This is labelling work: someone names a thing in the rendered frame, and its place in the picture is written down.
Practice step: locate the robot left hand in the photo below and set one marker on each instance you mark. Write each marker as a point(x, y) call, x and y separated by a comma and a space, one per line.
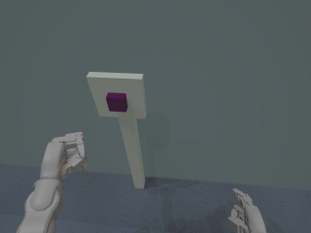
point(56, 154)

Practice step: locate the robot right hand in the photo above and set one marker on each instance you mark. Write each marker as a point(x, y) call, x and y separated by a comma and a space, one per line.
point(247, 220)

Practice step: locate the panel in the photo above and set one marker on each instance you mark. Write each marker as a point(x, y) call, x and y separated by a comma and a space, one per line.
point(102, 83)

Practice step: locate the left robot forearm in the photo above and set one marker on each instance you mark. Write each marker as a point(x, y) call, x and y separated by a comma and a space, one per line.
point(42, 207)

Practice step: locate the button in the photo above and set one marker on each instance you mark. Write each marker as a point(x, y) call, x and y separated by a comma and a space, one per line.
point(117, 102)

